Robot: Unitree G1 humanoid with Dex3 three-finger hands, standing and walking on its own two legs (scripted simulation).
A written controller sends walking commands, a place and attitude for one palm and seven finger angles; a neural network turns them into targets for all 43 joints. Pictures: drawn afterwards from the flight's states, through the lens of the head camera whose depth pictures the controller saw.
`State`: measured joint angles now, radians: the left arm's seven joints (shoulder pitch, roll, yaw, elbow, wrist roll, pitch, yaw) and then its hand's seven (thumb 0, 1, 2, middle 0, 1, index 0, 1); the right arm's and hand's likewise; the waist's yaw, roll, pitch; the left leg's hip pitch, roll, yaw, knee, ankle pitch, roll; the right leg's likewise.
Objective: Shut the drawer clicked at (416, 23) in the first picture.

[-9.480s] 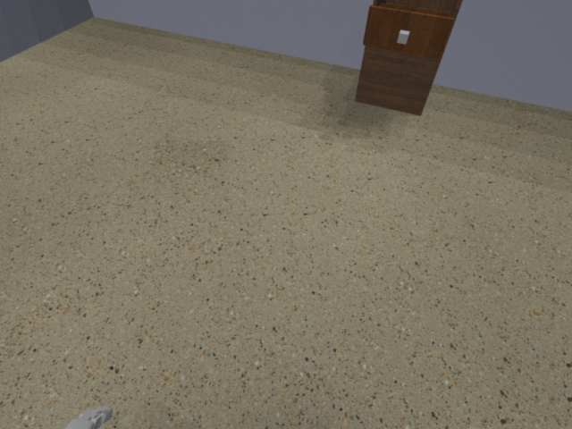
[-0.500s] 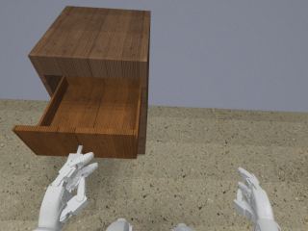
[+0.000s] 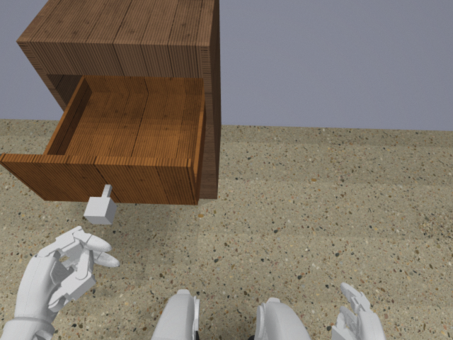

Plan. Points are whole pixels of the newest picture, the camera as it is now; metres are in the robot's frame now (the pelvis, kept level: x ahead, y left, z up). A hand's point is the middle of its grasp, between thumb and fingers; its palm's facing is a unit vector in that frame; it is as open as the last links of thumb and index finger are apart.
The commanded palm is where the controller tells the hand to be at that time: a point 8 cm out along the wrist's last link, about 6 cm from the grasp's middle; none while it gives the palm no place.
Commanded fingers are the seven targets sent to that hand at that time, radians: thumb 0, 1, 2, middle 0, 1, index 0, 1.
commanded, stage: raise the hand and make a fist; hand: left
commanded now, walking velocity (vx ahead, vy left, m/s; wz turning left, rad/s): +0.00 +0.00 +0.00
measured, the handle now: (103, 202) +0.39 +0.29 -0.08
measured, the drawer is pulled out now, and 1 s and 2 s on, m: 0.27 0.27 0.27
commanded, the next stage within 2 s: bring the fist close to the handle in 1.06 s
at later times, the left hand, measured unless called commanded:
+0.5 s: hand (82, 293) +0.19 +0.23 +0.02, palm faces -0.02 -1.00 -0.02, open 3.2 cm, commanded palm +0.17 +0.28 +0.03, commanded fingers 0.00 0.90 0.90 -1.40 -1.60 -1.40 -1.60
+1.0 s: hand (88, 288) +0.20 +0.22 +0.02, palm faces -0.01 -1.00 -0.06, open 3.3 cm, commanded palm +0.17 +0.28 +0.03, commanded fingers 0.00 0.90 0.90 -1.40 -1.60 -1.40 -1.60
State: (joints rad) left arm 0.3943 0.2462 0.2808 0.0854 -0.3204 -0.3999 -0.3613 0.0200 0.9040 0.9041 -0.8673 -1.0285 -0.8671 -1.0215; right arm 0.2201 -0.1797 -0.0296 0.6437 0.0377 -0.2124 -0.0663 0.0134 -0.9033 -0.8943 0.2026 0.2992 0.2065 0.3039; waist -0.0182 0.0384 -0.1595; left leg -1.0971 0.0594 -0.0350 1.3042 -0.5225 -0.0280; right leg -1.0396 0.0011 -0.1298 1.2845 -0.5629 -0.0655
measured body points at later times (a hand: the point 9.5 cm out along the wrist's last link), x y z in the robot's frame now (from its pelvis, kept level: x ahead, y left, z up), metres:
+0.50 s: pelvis +0.00 +0.04 -0.01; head +0.08 +0.07 +0.43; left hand +0.19 +0.28 +0.03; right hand +0.23 -0.17 -0.07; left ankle +0.05 +0.14 -0.62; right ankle +0.03 -0.08 -0.62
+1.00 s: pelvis +0.01 +0.04 -0.02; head +0.10 +0.06 +0.42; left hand +0.20 +0.27 +0.03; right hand +0.20 -0.20 -0.09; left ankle +0.05 +0.14 -0.62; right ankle +0.03 -0.08 -0.62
